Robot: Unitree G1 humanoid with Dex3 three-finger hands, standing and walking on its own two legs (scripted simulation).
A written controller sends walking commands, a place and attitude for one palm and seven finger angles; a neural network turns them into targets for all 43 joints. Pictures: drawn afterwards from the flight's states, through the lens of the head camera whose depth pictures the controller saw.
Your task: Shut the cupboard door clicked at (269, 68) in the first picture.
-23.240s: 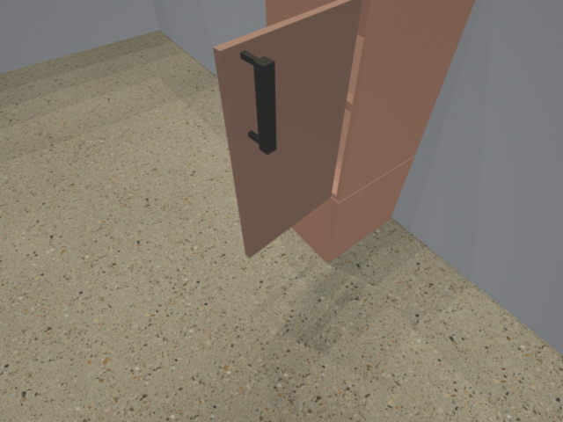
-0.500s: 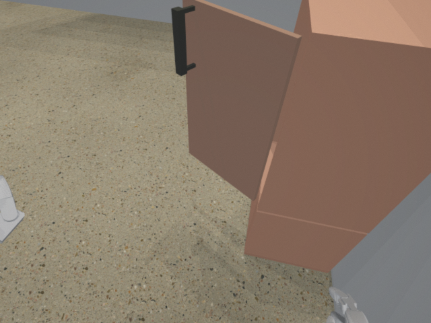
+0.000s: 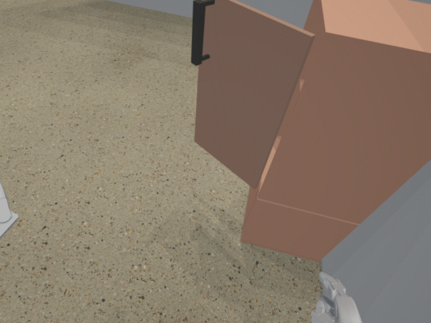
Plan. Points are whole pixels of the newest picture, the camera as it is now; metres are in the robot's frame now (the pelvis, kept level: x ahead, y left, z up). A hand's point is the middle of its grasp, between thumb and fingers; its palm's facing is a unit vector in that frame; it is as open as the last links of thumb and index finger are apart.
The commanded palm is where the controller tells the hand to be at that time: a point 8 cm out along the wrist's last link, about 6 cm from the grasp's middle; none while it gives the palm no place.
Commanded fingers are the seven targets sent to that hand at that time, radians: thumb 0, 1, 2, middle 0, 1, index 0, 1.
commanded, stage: step back with the hand held close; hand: left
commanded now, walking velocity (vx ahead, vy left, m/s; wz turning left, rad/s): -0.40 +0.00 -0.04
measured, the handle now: (203, 33) +0.84 +0.11 +0.15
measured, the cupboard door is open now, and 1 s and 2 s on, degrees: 59 59 59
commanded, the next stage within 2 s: stop stepping back and stand still in 0.10 s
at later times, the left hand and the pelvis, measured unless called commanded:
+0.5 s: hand out of the picture +0.10 +0.27 +0.17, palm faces +0.45 -0.82 -0.35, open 7.4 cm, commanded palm +0.05 +0.30 +0.18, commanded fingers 0.00 0.90 0.90 -0.20 -0.30 -0.20 -0.30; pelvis -0.11 +0.00 -0.01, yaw -3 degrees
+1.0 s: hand out of the picture +0.08 +0.27 +0.16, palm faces +0.47 -0.80 -0.37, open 7.4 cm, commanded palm +0.03 +0.30 +0.18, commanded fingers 0.00 0.90 0.90 -0.20 -0.30 -0.20 -0.30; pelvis -0.12 +0.01 -0.01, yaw -2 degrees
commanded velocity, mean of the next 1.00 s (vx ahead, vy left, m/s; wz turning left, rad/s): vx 0.05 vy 0.00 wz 0.00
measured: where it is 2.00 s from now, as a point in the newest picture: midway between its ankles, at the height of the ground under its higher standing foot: outside the picture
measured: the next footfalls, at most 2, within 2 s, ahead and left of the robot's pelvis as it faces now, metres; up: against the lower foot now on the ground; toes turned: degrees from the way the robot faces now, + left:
right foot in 0.22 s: -0.13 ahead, -0.11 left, +0.00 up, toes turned -4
left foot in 0.42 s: -0.03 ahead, +0.12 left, +0.00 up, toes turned +0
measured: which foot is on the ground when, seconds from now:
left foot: down 0.00-0.26, up 0.28-0.40, down 0.42-1.00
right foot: up 0.00-0.20, down 0.22-1.00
